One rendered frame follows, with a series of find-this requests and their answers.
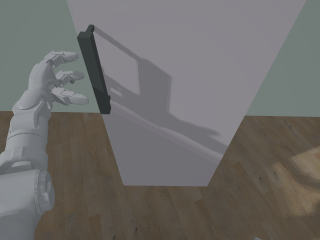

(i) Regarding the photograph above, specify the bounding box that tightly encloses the left robot forearm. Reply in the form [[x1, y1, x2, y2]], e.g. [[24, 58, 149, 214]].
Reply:
[[0, 88, 53, 175]]

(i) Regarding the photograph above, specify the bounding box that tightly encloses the robot left upper arm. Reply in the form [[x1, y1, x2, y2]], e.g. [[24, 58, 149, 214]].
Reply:
[[0, 169, 55, 240]]

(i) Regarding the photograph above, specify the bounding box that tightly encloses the handle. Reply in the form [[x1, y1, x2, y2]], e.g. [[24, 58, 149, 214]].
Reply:
[[77, 24, 111, 115]]

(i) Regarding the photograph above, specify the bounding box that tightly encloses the fridge door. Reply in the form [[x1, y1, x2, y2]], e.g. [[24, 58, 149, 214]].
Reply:
[[68, 0, 306, 187]]

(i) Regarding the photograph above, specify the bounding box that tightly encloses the left robot hand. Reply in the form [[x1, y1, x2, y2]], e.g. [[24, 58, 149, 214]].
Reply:
[[28, 51, 89, 106]]

